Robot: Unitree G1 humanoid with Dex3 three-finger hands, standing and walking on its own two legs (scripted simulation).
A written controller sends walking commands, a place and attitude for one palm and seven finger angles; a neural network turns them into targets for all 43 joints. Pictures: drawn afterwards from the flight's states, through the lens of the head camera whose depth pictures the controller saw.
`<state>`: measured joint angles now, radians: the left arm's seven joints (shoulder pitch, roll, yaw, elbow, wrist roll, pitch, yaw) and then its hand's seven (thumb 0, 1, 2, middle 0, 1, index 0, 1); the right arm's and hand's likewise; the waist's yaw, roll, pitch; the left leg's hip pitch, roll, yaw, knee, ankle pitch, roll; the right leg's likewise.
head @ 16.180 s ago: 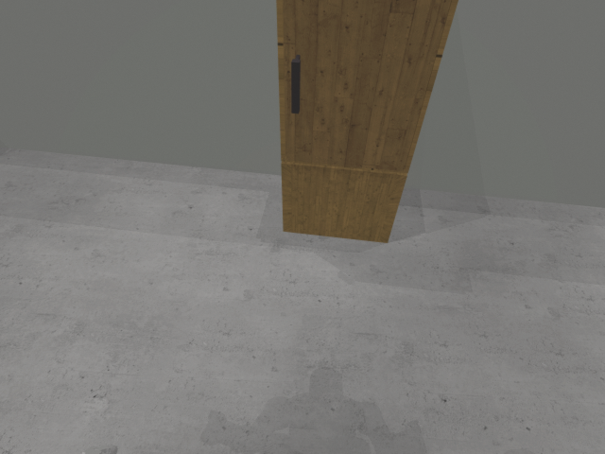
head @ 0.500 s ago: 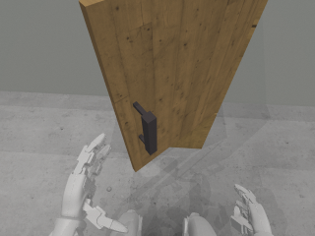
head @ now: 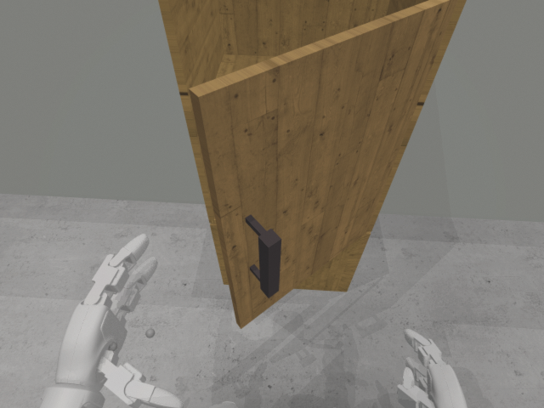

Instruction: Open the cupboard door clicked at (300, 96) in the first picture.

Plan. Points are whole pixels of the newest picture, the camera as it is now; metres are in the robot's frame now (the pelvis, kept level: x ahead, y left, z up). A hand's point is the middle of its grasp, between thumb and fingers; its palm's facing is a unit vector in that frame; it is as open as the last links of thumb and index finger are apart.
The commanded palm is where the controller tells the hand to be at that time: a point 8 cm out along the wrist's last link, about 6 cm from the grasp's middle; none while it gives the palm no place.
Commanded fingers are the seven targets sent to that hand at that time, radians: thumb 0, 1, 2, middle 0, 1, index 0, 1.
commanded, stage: draw the hand back to the body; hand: left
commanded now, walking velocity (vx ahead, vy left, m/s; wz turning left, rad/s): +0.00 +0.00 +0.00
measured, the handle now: (261, 257) +0.34 +0.04 +0.02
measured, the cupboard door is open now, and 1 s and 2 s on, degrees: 42 42 42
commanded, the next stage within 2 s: step back with the hand held close in 1.08 s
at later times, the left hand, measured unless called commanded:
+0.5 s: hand (45, 284) +0.21 +0.24 +0.18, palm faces +0.34 -0.86 -0.38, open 11.5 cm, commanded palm +0.16 +0.29 +0.20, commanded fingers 0.00 0.58 0.76 -0.19 -0.30 -0.19 -0.30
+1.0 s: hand (6, 262) +0.21 +0.25 +0.22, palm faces +0.43 -0.81 -0.39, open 7.5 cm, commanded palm +0.16 +0.29 +0.24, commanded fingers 0.00 0.90 0.90 -0.20 -0.30 -0.20 -0.30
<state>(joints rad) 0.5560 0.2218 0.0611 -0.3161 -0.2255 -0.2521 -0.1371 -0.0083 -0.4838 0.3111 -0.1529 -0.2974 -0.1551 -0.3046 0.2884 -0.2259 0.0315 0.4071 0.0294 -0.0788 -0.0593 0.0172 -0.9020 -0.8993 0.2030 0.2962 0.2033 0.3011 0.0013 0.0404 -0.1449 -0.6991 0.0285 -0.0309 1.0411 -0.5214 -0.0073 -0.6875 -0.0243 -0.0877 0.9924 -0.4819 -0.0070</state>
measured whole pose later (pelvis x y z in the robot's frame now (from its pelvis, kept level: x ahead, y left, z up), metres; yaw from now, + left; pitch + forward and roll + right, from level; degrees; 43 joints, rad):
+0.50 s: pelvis +0.02 +0.01 +0.06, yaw -1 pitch -1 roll -1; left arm 0.54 0.32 0.19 -0.42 -0.04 -0.03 0.14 0.00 0.25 0.62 -0.18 -0.30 -0.19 -0.31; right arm 0.25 -0.21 0.07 0.56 0.00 -0.12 -0.10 0.02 -0.90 -0.90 0.20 0.30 0.20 0.30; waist 0.05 0.06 -0.05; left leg -0.22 0.01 0.01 0.59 -0.35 0.01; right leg -0.23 -0.03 -0.05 0.57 -0.32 0.02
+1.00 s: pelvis +0.02 +0.00 +0.07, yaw -2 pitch -4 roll +0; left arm 0.47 0.33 0.32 -0.40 -0.06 -0.08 0.12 0.02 0.87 0.89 -0.21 -0.30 -0.21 -0.31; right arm 0.20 -0.23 0.02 0.64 -0.01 -0.13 -0.09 0.02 -0.90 -0.90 0.20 0.30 0.20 0.30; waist 0.07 0.06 0.01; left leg -0.08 0.02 0.02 0.42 -0.27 -0.01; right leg -0.10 -0.01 -0.05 0.41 -0.24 0.00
